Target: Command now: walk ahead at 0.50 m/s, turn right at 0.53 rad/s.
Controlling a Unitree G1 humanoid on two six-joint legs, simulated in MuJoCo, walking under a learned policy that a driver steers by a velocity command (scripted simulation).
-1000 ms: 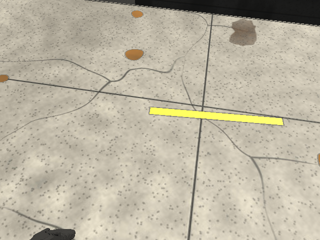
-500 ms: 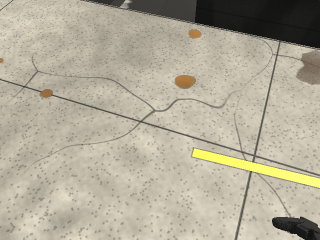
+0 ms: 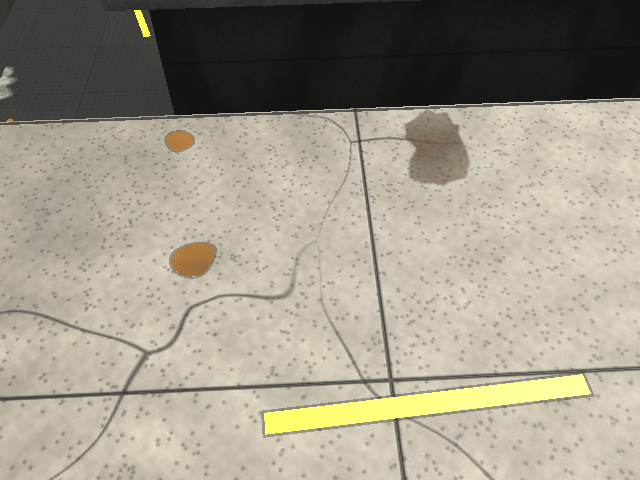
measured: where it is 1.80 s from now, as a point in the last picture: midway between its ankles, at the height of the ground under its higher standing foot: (361, 381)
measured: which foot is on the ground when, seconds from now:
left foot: down 0.00-0.10, up 0.12-0.56, down 0.58-1.00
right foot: up 0.00-0.06, down 0.08-0.60, up 0.62-1.00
